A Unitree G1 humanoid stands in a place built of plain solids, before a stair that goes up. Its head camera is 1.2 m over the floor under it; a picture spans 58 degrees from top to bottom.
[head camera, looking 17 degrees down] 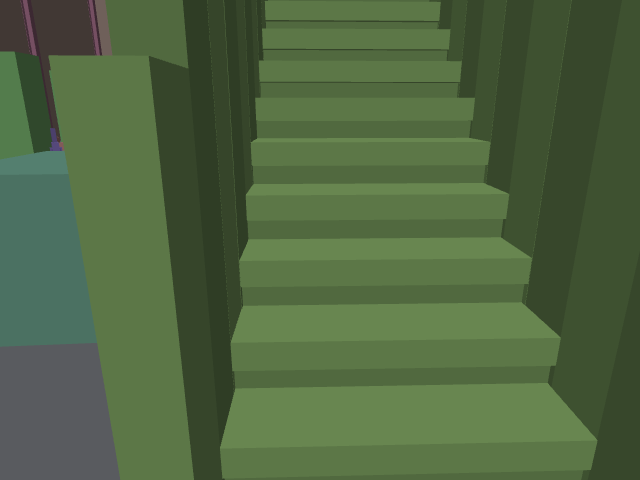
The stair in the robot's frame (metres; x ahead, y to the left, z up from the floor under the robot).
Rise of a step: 0.18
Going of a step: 0.23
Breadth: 1.03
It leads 2 degrees to the left of straight ahead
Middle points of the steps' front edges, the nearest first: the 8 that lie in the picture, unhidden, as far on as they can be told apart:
0.93 -0.24 0.36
1.15 -0.23 0.53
1.38 -0.23 0.71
1.61 -0.22 0.89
1.83 -0.21 1.07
2.06 -0.21 1.24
2.28 -0.20 1.42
2.51 -0.19 1.60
